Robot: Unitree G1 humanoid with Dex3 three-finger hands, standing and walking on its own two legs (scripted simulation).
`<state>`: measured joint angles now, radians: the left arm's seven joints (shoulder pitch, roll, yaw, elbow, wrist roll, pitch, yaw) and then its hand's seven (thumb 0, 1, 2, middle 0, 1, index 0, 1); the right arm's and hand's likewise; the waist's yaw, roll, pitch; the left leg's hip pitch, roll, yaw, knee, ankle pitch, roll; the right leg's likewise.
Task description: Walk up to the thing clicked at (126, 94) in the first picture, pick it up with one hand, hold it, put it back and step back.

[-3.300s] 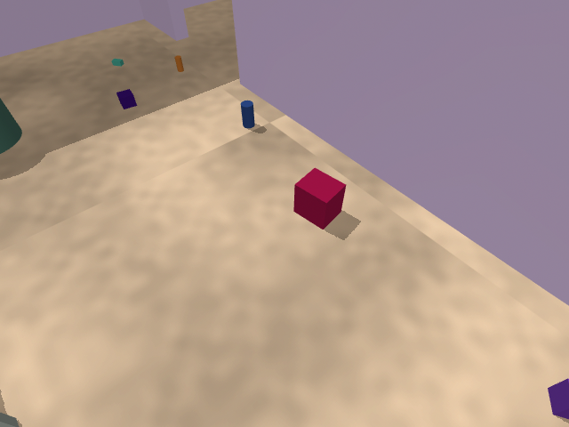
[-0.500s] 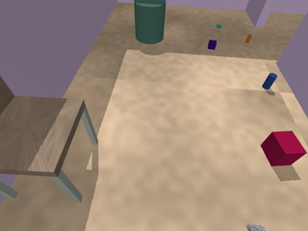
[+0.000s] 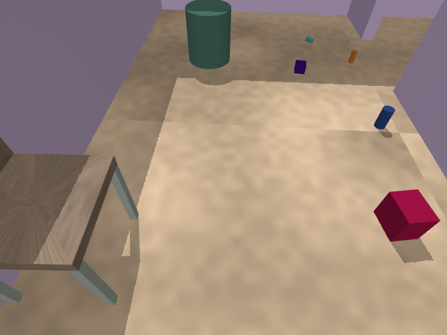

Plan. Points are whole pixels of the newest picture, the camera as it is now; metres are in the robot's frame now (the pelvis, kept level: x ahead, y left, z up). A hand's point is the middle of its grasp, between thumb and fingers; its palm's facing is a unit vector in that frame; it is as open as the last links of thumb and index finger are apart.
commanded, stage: stand
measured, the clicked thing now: (300, 67) +2.25 -0.71 -0.74
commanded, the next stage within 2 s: none
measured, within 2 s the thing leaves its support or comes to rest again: neither
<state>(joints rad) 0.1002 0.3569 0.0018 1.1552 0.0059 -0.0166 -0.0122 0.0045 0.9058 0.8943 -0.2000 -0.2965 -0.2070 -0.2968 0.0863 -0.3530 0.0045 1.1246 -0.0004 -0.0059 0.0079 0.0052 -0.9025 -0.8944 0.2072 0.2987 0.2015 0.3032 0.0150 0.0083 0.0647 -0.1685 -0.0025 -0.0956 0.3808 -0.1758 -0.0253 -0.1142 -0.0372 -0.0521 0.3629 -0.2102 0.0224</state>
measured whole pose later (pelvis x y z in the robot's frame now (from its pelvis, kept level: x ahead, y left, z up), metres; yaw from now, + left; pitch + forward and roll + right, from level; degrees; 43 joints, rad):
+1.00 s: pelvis +0.01 -0.01 +0.00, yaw -1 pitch -2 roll +0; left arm 0.10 0.35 0.01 1.13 0.01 -0.01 -0.01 0.00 0.91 0.89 -0.20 -0.30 -0.21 -0.30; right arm 0.10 -0.35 0.01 1.14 0.00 -0.01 0.00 0.00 -0.90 -0.89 0.21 0.30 0.20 0.30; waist 0.01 0.01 0.05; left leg -0.13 0.02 -0.07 0.33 -0.17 -0.04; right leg -0.09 -0.02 -0.03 0.33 -0.20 0.01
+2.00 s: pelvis +0.02 -0.01 +0.00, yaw -2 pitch -2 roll +0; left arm 0.11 0.35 0.00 1.12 0.01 -0.01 -0.01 0.00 0.91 0.89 -0.20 -0.30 -0.21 -0.30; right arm 0.11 -0.35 0.01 1.12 0.00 0.00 0.00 0.00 -0.90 -0.89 0.21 0.30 0.20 0.30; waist 0.01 0.01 0.05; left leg -0.12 0.02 -0.07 0.32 -0.18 -0.04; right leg -0.08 -0.02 -0.02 0.33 -0.21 0.01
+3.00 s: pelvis +0.23 -0.08 -0.02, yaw -15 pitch -3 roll +0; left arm 0.34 0.42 0.04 0.90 0.00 -0.04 -0.04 0.01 0.91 0.89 -0.20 -0.30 -0.21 -0.30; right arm 0.20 -0.37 -0.07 0.84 -0.02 -0.08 0.07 0.00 -0.90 -0.89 0.21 0.30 0.20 0.30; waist 0.02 -0.05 0.10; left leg -0.33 0.04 0.10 0.61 -0.22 0.03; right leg -0.27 0.03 0.08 1.07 -0.45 -0.05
